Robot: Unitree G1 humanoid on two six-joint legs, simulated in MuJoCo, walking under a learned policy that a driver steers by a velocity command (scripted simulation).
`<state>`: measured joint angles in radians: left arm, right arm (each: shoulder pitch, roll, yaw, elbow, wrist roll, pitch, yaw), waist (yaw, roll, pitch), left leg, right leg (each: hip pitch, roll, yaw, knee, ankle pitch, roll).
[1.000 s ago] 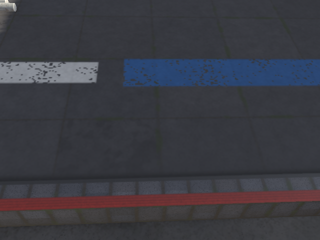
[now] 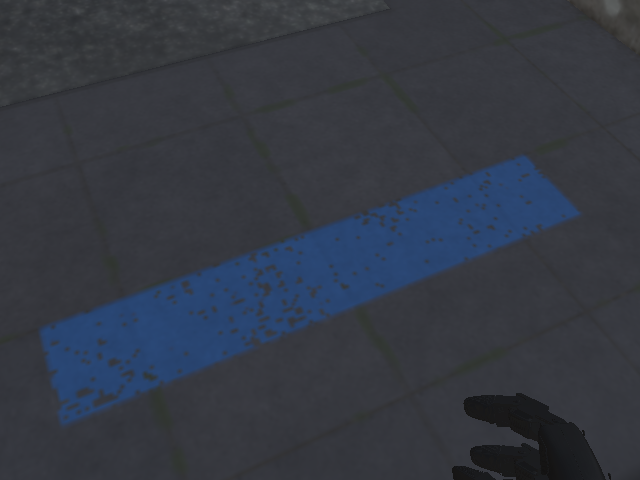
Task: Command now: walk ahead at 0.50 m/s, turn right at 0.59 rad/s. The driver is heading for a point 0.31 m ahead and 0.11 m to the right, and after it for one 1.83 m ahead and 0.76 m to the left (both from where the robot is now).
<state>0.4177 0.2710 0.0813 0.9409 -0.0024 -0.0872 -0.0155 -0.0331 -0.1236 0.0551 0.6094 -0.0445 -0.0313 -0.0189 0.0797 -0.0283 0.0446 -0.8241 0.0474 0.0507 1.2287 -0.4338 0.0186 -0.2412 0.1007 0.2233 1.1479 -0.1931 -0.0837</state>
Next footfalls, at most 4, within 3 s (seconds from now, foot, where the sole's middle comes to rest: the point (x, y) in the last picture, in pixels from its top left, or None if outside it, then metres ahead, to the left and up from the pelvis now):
0.44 right None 0.35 -0.14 -0.67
0.80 left None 0.33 0.13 -0.67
1.24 right None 0.35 -0.08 -0.67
1.66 left None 0.17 0.16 -0.67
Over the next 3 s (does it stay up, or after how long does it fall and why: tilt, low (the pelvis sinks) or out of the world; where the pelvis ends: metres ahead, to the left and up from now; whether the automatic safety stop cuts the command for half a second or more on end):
stays up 0.75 0.55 0.11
